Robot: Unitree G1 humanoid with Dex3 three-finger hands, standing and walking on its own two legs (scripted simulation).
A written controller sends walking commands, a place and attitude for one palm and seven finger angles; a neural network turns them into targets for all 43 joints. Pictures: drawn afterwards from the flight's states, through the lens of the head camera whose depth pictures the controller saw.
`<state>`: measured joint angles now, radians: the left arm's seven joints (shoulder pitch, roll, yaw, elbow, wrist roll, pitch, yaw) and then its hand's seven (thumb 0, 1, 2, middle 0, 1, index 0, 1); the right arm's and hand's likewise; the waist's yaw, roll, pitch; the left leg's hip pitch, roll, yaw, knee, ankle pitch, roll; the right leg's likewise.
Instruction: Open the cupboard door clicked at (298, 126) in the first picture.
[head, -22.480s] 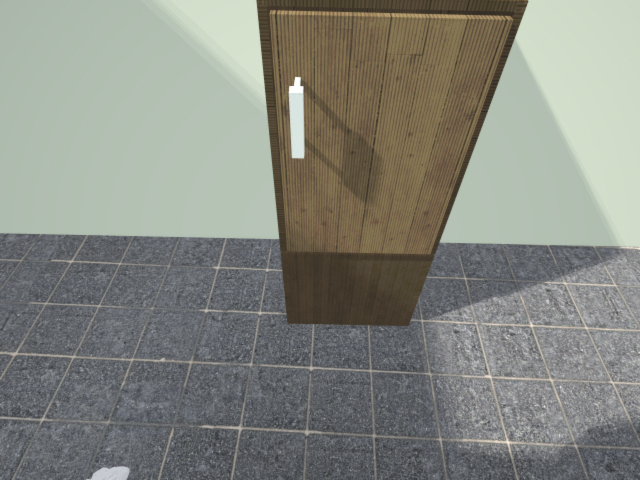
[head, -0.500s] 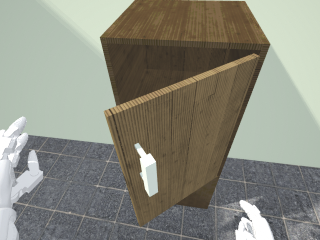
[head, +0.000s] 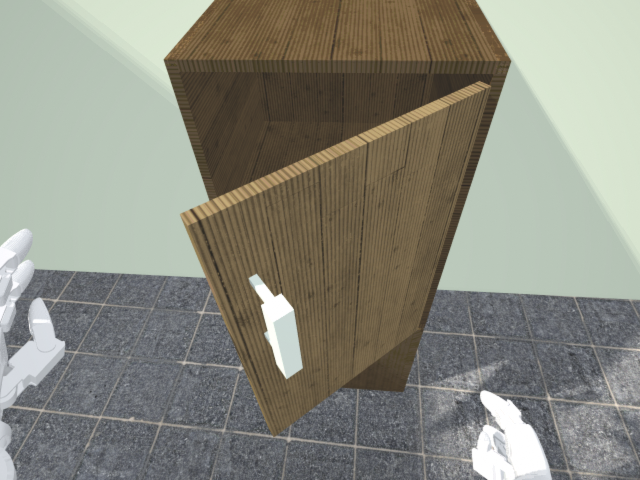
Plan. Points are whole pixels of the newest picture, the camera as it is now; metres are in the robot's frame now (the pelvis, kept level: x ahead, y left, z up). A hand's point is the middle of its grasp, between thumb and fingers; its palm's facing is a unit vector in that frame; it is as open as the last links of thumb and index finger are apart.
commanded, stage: step back with the hand held close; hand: left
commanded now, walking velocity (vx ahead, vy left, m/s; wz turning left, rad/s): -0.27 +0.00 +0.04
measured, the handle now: (274, 326) +0.27 +0.08 +0.08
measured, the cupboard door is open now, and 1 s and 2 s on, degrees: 41 41 41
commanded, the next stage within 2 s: stop stepping back and stand still in 0.88 s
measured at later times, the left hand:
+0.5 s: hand out of the picture +0.11 +0.29 +0.15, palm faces +0.47 -0.74 -0.48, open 7.4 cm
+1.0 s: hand out of the picture +0.00 +0.32 +0.18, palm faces +0.54 -0.76 -0.36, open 7.4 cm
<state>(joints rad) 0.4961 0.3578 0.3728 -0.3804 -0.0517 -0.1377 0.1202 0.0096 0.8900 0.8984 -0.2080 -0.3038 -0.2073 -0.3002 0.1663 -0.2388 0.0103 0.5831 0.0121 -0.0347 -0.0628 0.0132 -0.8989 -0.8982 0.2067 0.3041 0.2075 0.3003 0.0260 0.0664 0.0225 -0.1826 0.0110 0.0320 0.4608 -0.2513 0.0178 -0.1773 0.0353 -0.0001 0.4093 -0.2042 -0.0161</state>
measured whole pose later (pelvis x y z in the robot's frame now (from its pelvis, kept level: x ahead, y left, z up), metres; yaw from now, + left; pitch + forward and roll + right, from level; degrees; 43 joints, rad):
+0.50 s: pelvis -0.09 +0.02 -0.03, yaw +1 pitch -2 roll -1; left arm 0.51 0.39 0.44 -0.49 0.01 -0.20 0.16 0.01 0.89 0.90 -0.21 -0.30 -0.21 -0.30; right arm 0.24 -0.22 0.00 0.54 0.01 -0.06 -0.08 0.01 -0.90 -0.90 0.21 0.30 0.21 0.30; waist -0.01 0.01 0.06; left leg -0.42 -0.02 0.05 0.69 -0.27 0.07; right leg -0.41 0.01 0.03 0.65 -0.20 0.02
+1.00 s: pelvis -0.20 +0.03 -0.02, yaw +2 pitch +0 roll -6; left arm 0.46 0.44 0.48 -0.58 -0.07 -0.21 0.19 0.01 0.89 0.90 -0.21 -0.30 -0.21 -0.30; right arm 0.18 -0.15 -0.02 0.67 0.01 -0.11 -0.03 0.01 -0.90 -0.90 0.21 0.30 0.21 0.30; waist 0.01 0.03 0.02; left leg -0.54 0.09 0.08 0.46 0.01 0.06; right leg -0.29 0.09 -0.07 1.09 -0.58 0.00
